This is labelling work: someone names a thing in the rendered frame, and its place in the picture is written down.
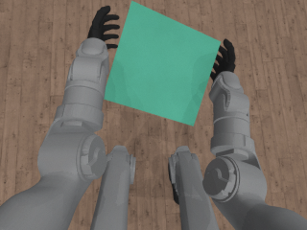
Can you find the carton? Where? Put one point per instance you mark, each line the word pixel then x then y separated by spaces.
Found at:
pixel 161 66

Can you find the left robot hand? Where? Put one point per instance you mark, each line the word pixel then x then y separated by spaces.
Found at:
pixel 98 28

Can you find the robot right foot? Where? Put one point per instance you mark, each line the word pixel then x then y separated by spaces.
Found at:
pixel 175 196

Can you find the robot right forearm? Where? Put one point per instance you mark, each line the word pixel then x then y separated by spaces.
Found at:
pixel 231 132

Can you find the robot right upper arm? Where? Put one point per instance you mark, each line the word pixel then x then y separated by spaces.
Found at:
pixel 238 189

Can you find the robot left forearm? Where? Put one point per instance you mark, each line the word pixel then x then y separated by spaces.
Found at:
pixel 84 92

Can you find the left robot thigh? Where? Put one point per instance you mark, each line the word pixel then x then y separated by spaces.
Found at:
pixel 111 210

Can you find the right robot hand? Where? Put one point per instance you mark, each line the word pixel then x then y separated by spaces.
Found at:
pixel 226 62

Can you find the robot left upper arm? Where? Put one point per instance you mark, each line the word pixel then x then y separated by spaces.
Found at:
pixel 67 162

